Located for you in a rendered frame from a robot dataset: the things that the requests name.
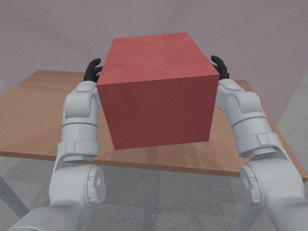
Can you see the robot left upper arm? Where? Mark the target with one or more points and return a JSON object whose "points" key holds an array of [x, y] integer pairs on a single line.
{"points": [[74, 192]]}

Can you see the left robot forearm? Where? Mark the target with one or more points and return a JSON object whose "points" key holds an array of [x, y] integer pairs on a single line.
{"points": [[80, 122]]}

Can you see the carton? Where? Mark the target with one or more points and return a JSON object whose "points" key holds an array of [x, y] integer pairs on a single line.
{"points": [[157, 90]]}

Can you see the right robot hand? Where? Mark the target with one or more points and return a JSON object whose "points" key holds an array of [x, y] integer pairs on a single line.
{"points": [[220, 67]]}

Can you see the right robot forearm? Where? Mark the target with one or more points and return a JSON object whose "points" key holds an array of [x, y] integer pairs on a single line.
{"points": [[254, 138]]}

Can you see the left robot hand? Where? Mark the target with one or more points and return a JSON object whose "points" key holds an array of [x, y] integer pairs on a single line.
{"points": [[92, 70]]}

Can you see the table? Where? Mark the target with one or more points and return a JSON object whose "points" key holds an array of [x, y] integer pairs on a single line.
{"points": [[31, 126]]}

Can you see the robot right upper arm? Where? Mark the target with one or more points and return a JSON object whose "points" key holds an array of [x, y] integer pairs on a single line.
{"points": [[274, 186]]}

